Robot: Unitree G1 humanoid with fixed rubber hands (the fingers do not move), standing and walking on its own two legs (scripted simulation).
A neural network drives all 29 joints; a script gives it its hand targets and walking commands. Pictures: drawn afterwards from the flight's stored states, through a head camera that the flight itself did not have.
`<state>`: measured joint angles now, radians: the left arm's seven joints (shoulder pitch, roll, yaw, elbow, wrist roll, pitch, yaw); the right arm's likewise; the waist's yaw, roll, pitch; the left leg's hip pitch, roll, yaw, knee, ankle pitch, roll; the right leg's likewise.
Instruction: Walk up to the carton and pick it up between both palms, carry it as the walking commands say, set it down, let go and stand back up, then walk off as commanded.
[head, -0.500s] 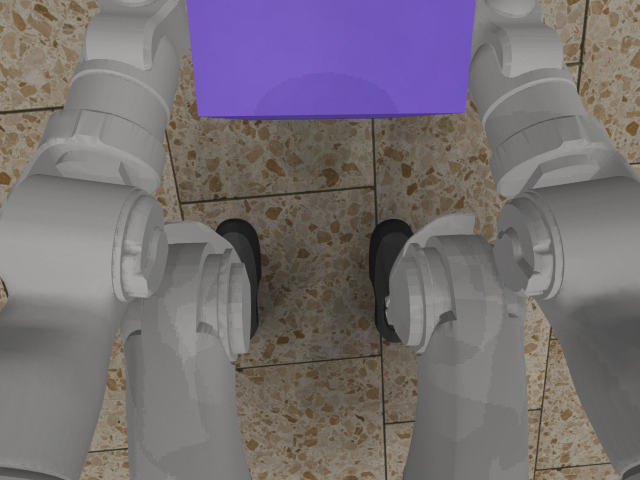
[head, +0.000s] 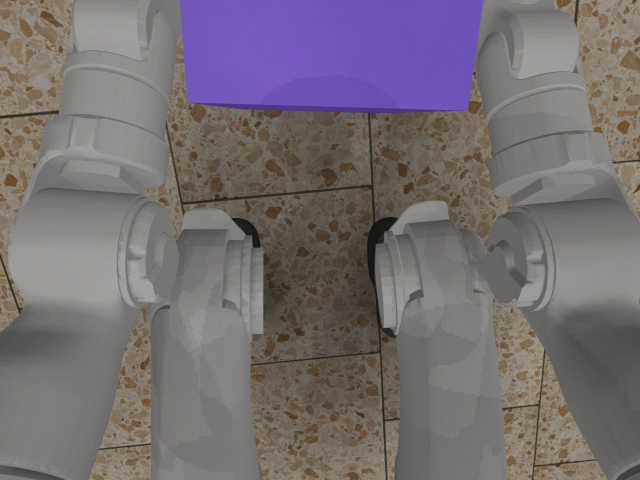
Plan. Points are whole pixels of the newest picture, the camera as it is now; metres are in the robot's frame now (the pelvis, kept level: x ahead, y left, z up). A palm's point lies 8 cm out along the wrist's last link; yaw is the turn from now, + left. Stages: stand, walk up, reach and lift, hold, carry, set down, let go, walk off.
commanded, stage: reach and lift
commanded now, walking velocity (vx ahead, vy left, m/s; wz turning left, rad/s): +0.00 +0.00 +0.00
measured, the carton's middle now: out of the picture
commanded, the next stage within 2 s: none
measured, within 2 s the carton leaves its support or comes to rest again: neither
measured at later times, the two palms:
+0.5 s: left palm out of the picture +0.56 +0.15 -0.09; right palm out of the picture +0.54 -0.13 -0.10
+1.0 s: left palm out of the picture +0.53 +0.14 -0.02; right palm out of the picture +0.52 -0.14 -0.02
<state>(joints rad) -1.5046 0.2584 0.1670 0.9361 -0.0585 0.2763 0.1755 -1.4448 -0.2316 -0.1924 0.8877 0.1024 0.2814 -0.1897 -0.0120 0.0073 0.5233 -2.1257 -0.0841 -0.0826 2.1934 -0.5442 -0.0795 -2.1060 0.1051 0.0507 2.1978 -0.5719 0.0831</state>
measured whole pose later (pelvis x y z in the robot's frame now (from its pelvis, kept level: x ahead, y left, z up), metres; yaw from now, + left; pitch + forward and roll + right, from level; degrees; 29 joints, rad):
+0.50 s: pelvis -0.01 +0.00 +0.03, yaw +0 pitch +27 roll -2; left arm -1.45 0.20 0.29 0.73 0.03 0.37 0.15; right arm -1.40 -0.13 -0.37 0.68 -0.04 0.38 -0.15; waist 0.00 0.01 0.52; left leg -2.04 -0.09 -0.09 2.08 -0.52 -0.07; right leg -2.00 0.09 0.05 2.08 -0.55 0.08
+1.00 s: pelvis -0.03 +0.00 +0.08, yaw +1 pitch +23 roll -1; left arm -1.42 0.16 0.32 0.69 0.08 0.42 0.13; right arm -1.37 -0.10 -0.42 0.60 -0.08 0.45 -0.13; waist 0.00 0.01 0.52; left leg -1.88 -0.08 -0.09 1.93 -0.46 -0.08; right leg -1.86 0.09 0.05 1.94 -0.49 0.07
